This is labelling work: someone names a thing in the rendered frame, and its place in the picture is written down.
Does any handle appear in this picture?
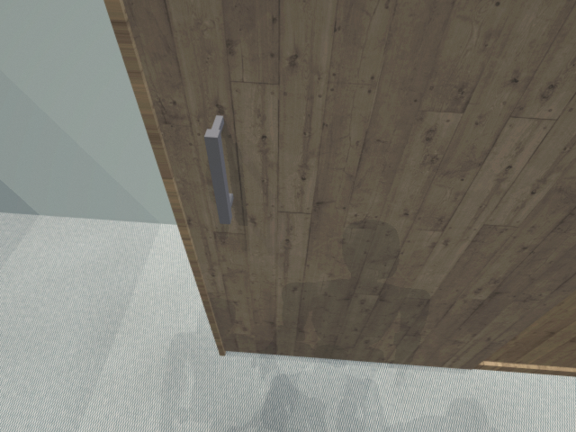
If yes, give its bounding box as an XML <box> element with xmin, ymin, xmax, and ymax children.
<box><xmin>204</xmin><ymin>115</ymin><xmax>234</xmax><ymax>224</ymax></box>

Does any wardrobe door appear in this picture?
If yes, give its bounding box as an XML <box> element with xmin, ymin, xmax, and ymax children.
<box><xmin>484</xmin><ymin>291</ymin><xmax>576</xmax><ymax>368</ymax></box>
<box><xmin>123</xmin><ymin>0</ymin><xmax>576</xmax><ymax>370</ymax></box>

